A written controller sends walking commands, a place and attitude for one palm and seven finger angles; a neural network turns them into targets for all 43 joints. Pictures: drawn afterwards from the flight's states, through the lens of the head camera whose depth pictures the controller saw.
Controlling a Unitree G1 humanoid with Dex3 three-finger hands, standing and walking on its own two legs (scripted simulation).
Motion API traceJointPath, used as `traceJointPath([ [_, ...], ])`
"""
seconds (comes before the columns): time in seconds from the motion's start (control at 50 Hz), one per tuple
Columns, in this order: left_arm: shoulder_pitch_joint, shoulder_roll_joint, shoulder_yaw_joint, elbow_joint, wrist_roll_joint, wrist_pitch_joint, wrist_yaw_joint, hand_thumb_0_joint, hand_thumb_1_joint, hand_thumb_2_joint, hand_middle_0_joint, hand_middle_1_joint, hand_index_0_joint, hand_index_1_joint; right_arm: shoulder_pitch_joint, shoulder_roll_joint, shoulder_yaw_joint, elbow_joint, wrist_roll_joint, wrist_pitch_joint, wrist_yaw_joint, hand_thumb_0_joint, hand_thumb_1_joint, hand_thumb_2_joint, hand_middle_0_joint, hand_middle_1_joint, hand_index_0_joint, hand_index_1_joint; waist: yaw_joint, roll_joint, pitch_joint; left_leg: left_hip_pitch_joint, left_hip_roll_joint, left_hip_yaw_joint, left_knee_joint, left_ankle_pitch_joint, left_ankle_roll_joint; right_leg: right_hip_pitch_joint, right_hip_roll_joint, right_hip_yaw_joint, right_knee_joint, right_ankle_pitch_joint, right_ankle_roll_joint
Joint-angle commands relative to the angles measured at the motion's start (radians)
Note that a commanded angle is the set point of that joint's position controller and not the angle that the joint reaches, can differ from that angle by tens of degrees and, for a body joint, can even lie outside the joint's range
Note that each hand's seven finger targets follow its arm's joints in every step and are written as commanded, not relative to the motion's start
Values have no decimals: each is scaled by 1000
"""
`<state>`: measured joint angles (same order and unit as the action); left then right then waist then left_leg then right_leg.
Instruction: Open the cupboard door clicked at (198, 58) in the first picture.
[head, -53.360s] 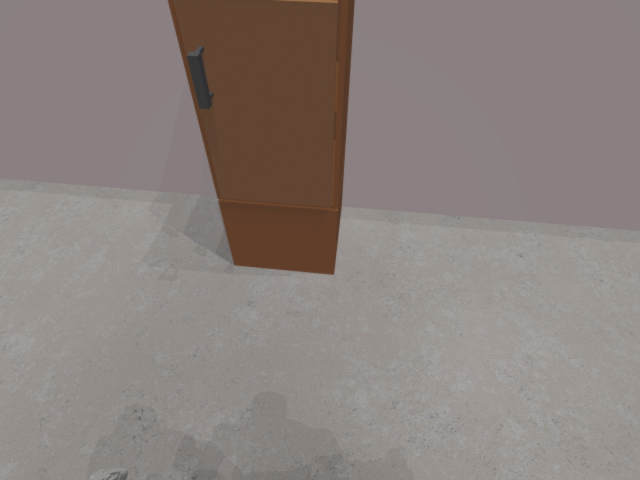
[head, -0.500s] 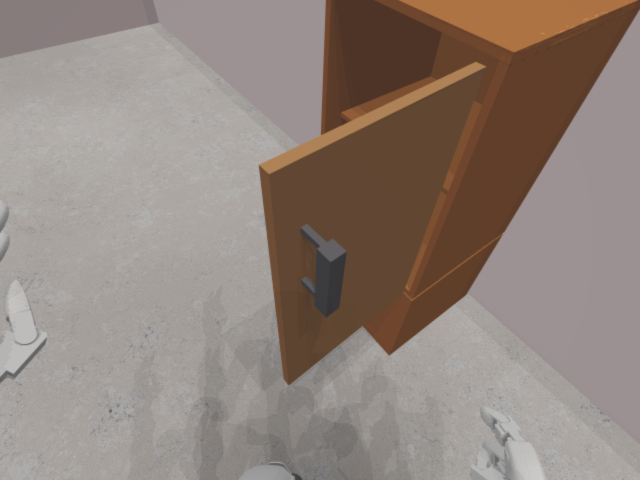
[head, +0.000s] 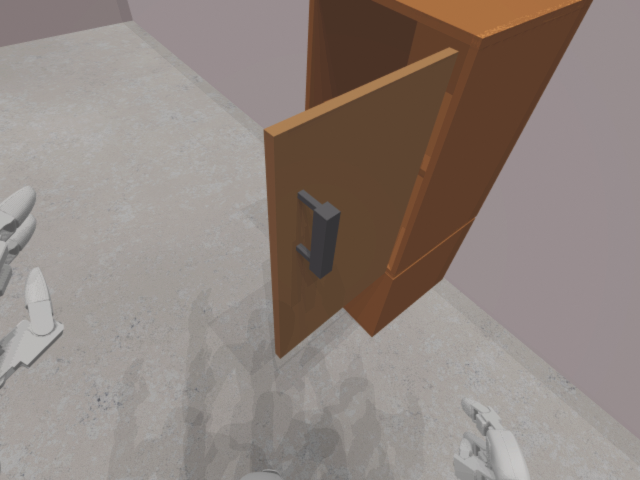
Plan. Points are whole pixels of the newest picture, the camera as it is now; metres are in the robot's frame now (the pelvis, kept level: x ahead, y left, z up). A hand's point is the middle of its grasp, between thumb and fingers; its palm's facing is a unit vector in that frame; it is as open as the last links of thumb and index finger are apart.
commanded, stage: stop stepping back and stand still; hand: left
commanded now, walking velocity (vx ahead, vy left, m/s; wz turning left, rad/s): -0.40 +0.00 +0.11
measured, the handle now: (313, 234) +0.43 +0.06 +0.05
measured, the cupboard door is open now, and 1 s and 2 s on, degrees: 93 93 93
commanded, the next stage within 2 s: let the arm hang, fingers relaxed in 0.78 s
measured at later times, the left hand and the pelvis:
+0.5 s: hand out of the picture +0.09 +0.28 +0.17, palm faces +0.54 -0.77 -0.33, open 7.4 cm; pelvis -0.10 +0.00 +0.01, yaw +3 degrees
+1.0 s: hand out of the picture +0.09 +0.30 +0.00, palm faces +0.30 -0.85 -0.43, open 7.4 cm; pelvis -0.10 +0.02 -0.01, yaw +6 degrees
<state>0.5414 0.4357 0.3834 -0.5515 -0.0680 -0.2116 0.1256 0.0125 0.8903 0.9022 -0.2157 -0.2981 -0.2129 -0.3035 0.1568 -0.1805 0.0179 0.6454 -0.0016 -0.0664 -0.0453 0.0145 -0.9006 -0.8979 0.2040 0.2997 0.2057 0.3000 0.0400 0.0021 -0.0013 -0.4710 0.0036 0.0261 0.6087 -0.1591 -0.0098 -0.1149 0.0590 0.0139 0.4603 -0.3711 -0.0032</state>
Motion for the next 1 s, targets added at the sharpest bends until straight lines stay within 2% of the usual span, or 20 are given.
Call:
traceJointPath([
  [0.0, -103, 234, 195, -220, -20, -51, 19, 0, 900, 900, -200, -300, -200, -300, -65, -159, -49, -180, 15, -36, -36, 0, -900, -900, 200, 300, 200, 300, -43, 116, -156, 436, 130, -154, -225, 809, 73, -168, -14, -15, 220, 496, 54],
  [0.02, -39, 258, 219, -199, -21, -64, 17, 0, 900, 900, -200, -300, -200, -300, -78, -155, -53, -177, 0, -53, -22, 0, -900, -900, 200, 300, 200, 300, -28, 265, -240, 522, 240, -283, -268, 946, 124, -259, 31, 19, 373, -52, 30],
  [0.04, 10, 216, 202, -195, -23, -64, 5, 0, 900, 900, -200, -300, -200, -300, -66, -147, -59, -169, -29, -72, -5, 0, -900, -900, 200, 300, 200, 300, -8, 253, -293, 365, 289, -355, -331, 648, 123, -132, 41, 73, 473, -269, 12],
  [0.12, 147, 190, 217, -246, -28, -27, 28, 0, 900, 900, -200, -300, -200, -300, -47, -149, -79, -198, -1, -73, 12, 0, -900, -900, 200, 300, 200, 300, -17, 208, -199, 168, 199, -203, -498, -260, 105, -69, 42, -38, 394, -126, -4],
  [0.2, 172, 177, 206, -222, -18, 11, 44, 0, 900, 900, -200, -300, -200, -300, -46, -142, -65, -205, -6, -65, -5, 0, -900, -900, 200, 300, 200, 300, -25, 282, -114, -64, 123, -136, -524, -471, 5, 188, 56, -119, 28, -141, -37],
  [0.24, 134, 195, 194, -224, -2, 10, 36, 0, 900, 900, -200, -300, -200, -300, -12, -122, -71, -188, -3, -58, -15, 0, -900, -900, 200, 300, 200, 300, -42, -12, -91, 126, -21, 1, -144, -296, -26, -20, -107, 21, -281, -100, -50],
  [0.26, 84, 223, 213, -220, -5, 9, 37, 0, 900, 900, -200, -300, -200, -300, -19, -137, -80, -172, -9, -41, -18, 0, -900, -900, 200, 300, 200, 300, -46, -167, -69, 217, -53, -10, 212, -202, -28, -319, -306, 261, -387, -271, -121],
  [0.28, -30, 226, 201, -244, -4, 17, 38, 0, 900, 900, -200, -300, -200, -300, -17, -157, -86, -152, -16, -38, -22, 0, -900, -900, 200, 300, 200, 300, -55, -193, -48, 148, -44, -43, 438, -169, -31, -437, -408, 313, -393, -382, -182],
  [0.32, -126, 170, 145, -138, 11, 29, 37, 0, 900, 900, -200, -300, -200, -300, 8, -159, -83, -135, 0, -45, -30, 0, -900, -900, 200, 300, 200, 300, -90, -152, 4, 46, -2, -64, 522, -143, -22, -438, -346, 268, -362, -456, -142],
  [0.44, -231, 132, 81, -72, 54, -26, 62, 0, 900, 900, -200, -300, -200, -300, -26, -141, -57, -124, -9, -118, -68, 0, -900, -900, 200, 300, 200, 300, -42, -62, 47, 206, 8, 56, -124, -213, 53, -203, -247, 138, -214, -229, -111],
  [0.5, -193, 164, 127, -220, 41, -53, 61, 0, 900, 900, -200, -300, -200, -300, 0, -177, -70, -164, -3, -130, -49, 0, -900, -900, 200, 300, 200, 300, -38, 186, -44, 394, 178, -223, -247, 50, 130, -236, -71, -3, 135, 99, -3],
  [0.54, -141, 168, 147, -208, 36, -59, 47, 0, 900, 900, -200, -300, -200, -300, 10, -123, -53, -136, -18, -138, -34, 0, -900, -900, 200, 300, 200, 300, -61, 284, -29, 315, 262, -370, -359, 25, 167, -269, -45, -54, 276, -90, 17],
  [0.66, 31, 146, 169, -105, 35, -44, 40, 0, 900, 900, -200, -300, -200, -300, -4, -143, -57, -147, -3, -127, -13, 0, -900, -900, 200, 300, 200, 300, -51, 140, -26, 74, 165, -117, -227, -114, 93, 48, -42, -71, -26, 91, 5],
  [0.7, 12, 157, 177, -70, 31, -46, 37, 0, 900, 900, -200, -300, -200, -300, -4, -143, -66, -153, -3, -115, -14, 0, -900, -900, 200, 300, 200, 300, -53, 2, -22, -2, 76, -48, -107, -273, 51, 49, -122, 116, -102, 7, -44],
  [0.74, 7, 154, 162, -59, 26, -42, 40, 0, 900, 900, -200, -300, -200, -300, 0, -132, -78, -154, 5, -95, -10, 0, -900, -900, 200, 300, 200, 300, -49, -188, -12, -45, 7, -11, 221, -289, 22, -31, -329, 432, -264, -172, -139],
  [0.78, -47, 142, 147, -59, 33, -60, 46, 0, 900, 900, -200, -300, -200, -300, -3, -135, -69, -145, 2, -94, -11, 0, -900, -900, 200, 300, 200, 300, -55, -117, -9, -66, 36, -61, 302, -269, 20, -15, -356, 372, -220, 41, -182],
  [0.84, -112, 155, 146, -107, 39, -74, 55, 0, 900, 900, -200, -300, -200, -300, -26, -118, -49, -144, -3, -99, -27, 0, -900, -900, 200, 300, 200, 300, -51, -90, -40, 144, 37, -5, 1, -172, 29, -55, -277, 155, -133, 222, -133],
  [0.86, -151, -91, -244, 658, 131, 119, -84, 0, 900, 900, -200, -300, -200, -300, 23, -212, -89, 107, -14, -98, 77, 0, -900, -900, 200, 300, 200, 300, -112, -17, 22, 124, 67, -22, 88, -59, 34, -215, -305, -18, 65, 508, -105],
  [0.92, -100, -181, -291, 765, 105, 214, -118, 0, 900, 900, -200, -300, -200, -300, 44, -184, -74, 28, -32, 10, 57, 0, -900, -900, 200, 300, 200, 300, -34, 43, -52, 132, 236, -291, -118, 167, 151, -284, -110, -66, 310, 19, -7],
  [0.98, -248, -164, -302, 887, 99, 206, -114, 0, 900, 900, -200, -300, -200, -300, 68, -225, -65, 41, -60, 5, 26, 0, -900, -900, 200, 300, 200, 300, -60, 17, -80, 227, 291, -431, -162, 701, 241, -302, -79, 4, 430, -85, 7],
])
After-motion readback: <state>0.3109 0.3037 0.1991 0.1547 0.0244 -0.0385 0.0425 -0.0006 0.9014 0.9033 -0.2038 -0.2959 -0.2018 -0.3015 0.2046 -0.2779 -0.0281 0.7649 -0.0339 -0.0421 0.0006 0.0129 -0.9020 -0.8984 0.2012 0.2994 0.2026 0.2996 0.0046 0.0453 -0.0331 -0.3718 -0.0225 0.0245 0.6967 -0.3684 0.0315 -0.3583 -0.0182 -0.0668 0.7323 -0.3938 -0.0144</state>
